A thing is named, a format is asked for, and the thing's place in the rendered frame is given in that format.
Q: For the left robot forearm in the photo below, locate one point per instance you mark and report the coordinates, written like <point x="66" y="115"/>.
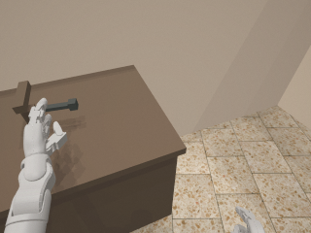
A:
<point x="30" y="208"/>

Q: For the right robot hand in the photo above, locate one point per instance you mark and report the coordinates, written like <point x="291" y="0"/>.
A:
<point x="253" y="225"/>

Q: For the counter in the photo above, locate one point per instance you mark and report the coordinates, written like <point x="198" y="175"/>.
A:
<point x="116" y="172"/>

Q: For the left robot hand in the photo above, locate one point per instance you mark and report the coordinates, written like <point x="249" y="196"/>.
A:
<point x="36" y="133"/>

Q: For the tap lever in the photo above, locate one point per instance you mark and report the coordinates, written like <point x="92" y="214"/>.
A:
<point x="72" y="105"/>

